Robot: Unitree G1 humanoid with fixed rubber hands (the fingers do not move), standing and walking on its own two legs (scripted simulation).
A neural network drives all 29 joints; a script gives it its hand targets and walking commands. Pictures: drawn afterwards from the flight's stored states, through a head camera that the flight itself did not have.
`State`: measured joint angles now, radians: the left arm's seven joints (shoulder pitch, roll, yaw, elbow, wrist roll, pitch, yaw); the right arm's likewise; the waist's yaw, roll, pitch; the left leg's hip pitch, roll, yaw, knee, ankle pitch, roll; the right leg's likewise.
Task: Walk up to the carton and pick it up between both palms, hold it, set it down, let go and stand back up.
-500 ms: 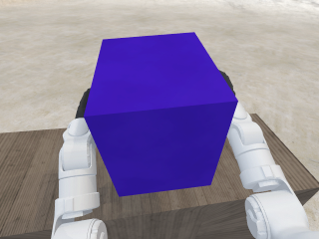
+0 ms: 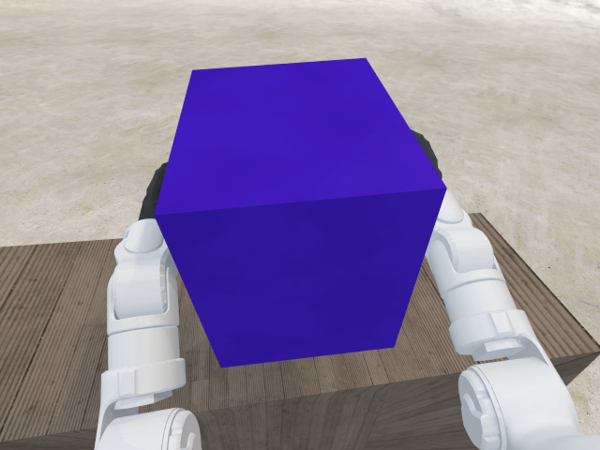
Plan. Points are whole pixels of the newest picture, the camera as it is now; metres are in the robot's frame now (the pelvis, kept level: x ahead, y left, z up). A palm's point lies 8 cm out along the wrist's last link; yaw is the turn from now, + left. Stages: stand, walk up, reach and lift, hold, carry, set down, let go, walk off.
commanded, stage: hold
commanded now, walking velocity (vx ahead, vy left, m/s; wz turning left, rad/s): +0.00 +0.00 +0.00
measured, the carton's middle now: (294, 210) +0.39 +0.01 +0.16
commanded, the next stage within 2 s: set down in 1.78 s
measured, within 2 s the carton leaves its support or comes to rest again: neither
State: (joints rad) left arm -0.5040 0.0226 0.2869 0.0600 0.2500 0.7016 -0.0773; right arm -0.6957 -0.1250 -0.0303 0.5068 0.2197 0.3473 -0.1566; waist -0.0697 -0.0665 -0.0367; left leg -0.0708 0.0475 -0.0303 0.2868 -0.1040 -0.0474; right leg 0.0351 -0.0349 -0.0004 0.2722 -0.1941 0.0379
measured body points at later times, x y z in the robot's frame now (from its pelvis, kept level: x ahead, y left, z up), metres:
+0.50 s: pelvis +0.00 +0.00 +0.00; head -0.05 +0.03 +0.45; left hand +0.36 +0.18 +0.19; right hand +0.38 -0.16 +0.22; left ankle +0.04 +0.15 -0.75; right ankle -0.02 -0.14 -0.75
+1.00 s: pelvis +0.00 +0.00 +0.00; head -0.05 +0.02 +0.45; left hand +0.36 +0.18 +0.18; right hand +0.38 -0.16 +0.21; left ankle +0.04 +0.15 -0.75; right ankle -0.02 -0.14 -0.75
